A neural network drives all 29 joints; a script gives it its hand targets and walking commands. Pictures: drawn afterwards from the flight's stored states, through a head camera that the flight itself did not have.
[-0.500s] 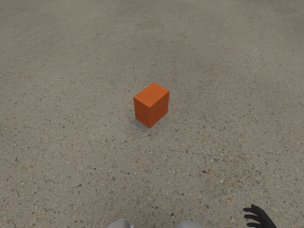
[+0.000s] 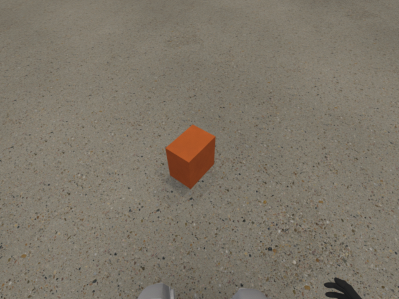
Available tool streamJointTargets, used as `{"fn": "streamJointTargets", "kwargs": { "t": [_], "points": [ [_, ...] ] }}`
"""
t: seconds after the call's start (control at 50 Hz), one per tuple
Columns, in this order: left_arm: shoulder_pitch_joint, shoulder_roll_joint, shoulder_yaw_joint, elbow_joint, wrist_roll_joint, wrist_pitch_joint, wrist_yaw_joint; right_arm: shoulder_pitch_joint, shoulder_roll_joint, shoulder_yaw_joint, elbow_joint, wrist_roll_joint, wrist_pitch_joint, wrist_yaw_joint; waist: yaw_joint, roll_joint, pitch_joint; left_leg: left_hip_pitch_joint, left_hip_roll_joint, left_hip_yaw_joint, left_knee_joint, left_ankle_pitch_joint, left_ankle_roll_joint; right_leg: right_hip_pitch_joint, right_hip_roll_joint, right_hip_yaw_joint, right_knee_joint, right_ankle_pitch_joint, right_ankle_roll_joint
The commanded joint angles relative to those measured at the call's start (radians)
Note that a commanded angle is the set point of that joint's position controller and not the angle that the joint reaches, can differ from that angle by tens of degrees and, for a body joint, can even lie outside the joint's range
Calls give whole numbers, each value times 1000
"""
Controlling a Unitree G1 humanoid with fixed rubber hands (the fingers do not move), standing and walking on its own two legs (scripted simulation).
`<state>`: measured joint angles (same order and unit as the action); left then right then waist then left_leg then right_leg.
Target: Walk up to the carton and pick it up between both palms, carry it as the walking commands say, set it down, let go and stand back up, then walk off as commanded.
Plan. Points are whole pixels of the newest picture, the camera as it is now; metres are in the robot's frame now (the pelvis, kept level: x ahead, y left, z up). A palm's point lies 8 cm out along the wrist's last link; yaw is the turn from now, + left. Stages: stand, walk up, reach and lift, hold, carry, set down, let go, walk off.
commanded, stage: walk up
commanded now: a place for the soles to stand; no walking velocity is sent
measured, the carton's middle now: (191, 156) +0.95 +0.04 -0.61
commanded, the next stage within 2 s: none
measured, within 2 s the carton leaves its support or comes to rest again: neither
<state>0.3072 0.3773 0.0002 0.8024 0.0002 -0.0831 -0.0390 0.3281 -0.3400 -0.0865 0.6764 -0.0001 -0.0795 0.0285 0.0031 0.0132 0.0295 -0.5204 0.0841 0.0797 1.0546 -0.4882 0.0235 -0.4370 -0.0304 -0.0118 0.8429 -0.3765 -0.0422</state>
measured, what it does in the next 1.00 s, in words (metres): walks ahead: left foot, then right foot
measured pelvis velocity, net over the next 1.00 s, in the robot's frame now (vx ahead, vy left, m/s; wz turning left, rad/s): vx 0.25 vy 0.00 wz -0.05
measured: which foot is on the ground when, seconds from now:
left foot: up 0.00-0.04, down 0.06-0.40, up 0.42-0.70, down 0.72-1.00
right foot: down 0.00-0.06, up 0.08-0.36, down 0.38-0.72, up 0.74-0.98, down 1.00-1.00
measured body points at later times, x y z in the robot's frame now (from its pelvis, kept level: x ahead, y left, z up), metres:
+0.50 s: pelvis +0.13 -0.01 +0.00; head +0.13 -0.01 +0.45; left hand +0.24 +0.28 -0.11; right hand +0.20 -0.31 -0.10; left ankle +0.11 +0.13 -0.65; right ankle +0.20 -0.11 -0.70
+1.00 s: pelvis +0.25 +0.00 -0.01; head +0.27 +0.01 +0.44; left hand +0.38 +0.28 -0.13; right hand +0.29 -0.32 -0.10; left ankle +0.27 +0.15 -0.70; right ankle +0.33 -0.10 -0.70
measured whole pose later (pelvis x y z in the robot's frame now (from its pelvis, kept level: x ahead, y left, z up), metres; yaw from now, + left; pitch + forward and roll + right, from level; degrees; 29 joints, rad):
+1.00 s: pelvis +0.25 +0.00 -0.01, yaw -3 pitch +0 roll +3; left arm 0.19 0.39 0.00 0.82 0.00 -0.04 -0.05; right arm 0.41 -0.35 -0.08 0.72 0.00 -0.11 -0.02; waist 0.00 -0.10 0.04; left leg -0.44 0.05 0.08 0.90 -0.45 0.01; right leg -0.58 -0.04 -0.02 0.93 -0.41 -0.05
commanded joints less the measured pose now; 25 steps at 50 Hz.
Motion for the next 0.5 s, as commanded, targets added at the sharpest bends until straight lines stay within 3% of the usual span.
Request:
{"fn": "streamJointTargets", "kwargs": {
  "t": [0.0, 0.02, 0.04, 0.06, 0.08, 0.1, 0.14, 0.18, 0.24, 0.3, 0.34, 0.36, 0.38, 0.4, 0.42, 0.44, 0.46, 0.48],
  "points": [
    [-119, 353, 145, -85, 27, -5, 2, 123, -292, -89, 32, -20, -38, 1, -49, -210, 63, 175, -23, 29, -295, 111, 26, -153, -211, 255, -380, -413, -188],
    [-140, 285, 130, -80, 35, 6, 3, 254, -300, -104, 84, -29, -46, -11, -114, -106, 23, 373, -67, 18, -352, 98, 28, -270, -139, 158, -165, -387, -149],
    [-150, 184, 102, -95, 36, 14, 7, 365, -371, -125, 113, -47, -57, -29, -169, 166, 39, 464, 71, -297, -566, -209, 70, -453, -39, 35, 215, -326, -79],
    [-202, 145, 84, -141, 29, 6, 14, 325, -464, -130, 71, -48, -69, -36, -155, 285, 115, 428, 313, -810, -873, -480, 133, -633, 73, 22, 434, -179, -11],
    [-209, 249, 108, -118, 33, 5, 14, 220, -487, -133, 34, -21, -73, -41, -124, 84, 110, 418, 370, -907, -904, -508, 172, -630, 7, 124, 456, -71, 1],
    [-186, 295, 126, -84, 34, 0, 10, 164, -452, -122, 32, -17, -70, -44, -91, 28, 97, 433, 342, -805, -817, -367, 196, -596, -46, 108, 446, -11, 12],
    [-122, 280, 127, -53, 45, -7, 7, 152, -373, -96, 41, -14, -66, -47, -68, 67, 37, 446, 288, -615, -708, 10, 197, -514, -69, 62, 369, 0, 19],
    [-113, 245, 120, -51, 40, -7, 0, 154, -355, -86, 34, -22, -67, -45, -60, 93, -2, 401, 281, -477, -659, 234, 219, -406, -81, 43, 268, -62, 21],
    [-168, 234, 115, -65, 34, -2, -14, 144, -387, -92, 19, -26, -64, -43, -65, 161, 41, 323, 266, -386, -657, 198, 239, -353, -84, 4, 148, -46, 16],
    [-156, 245, 125, -54, 33, -7, -22, 70, -382, -88, -3, -24, -55, -39, -41, 190, 42, 202, 253, -309, -635, 137, 217, -175, -53, -25, 8, -19, 3],
    [-68, 251, 140, -22, 39, -21, -17, 14, -347, -72, -20, -24, -48, -31, 29, 143, 24, 10, 212, -210, -514, 130, 179, 112, -9, -56, -134, 48, -22],
    [37, 273, 159, 19, 47, -28, -6, 25, -302, -56, -16, -33, -44, -29, 82, 35, -31, -104, 146, -122, -306, 202, 148, 321, 33, -39, -166, -41, -32],
    [160, 367, 186, 32, 56, -33, 8, 7, -219, -35, -40, -20, -47, -26, 155, -238, -38, -277, 23, 4, 83, 286, 78, 422, -153, 345, -373, -361, -97],
    [151, 436, 181, 9, 38, -40, 16, 6, -226, -29, -53, 5, -42, -27, 123, -296, -32, -426, -93, -35, 242, 24, 36, 439, -375, 843, -616, -439, -203],
    [83, 415, 164, -10, 16, -40, 14, -59, -300, -40, -41, 4, -31, -36, 99, -92, 12, -386, -37, -146, 276, 19, 45, 354, -375, 802, -594, -415, -226],
    [39, 371, 154, -10, 13, -36, 18, -14, -296, -41, -21, 6, -28, -30, 74, -78, 46, -364, -7, -132, 260, 59, 42, 306, -344, 665, -550, -329, -222],
    [18, 347, 151, -19, 17, -30, 24, 20, -290, -46, -9, -2, -25, -31, 64, -100, 68, -336, 10, -132, 214, 61, 29, 260, -318, 564, -514, -277, -221],
    [-12, 330, 148, -28, 20, -26, 25, 41, -295, -56, 9, -8, -22, -28, 50, -129, 67, -277, 20, -122, 155, 67, 20, 197, -295, 493, -509, -301, -203]
  ]
}}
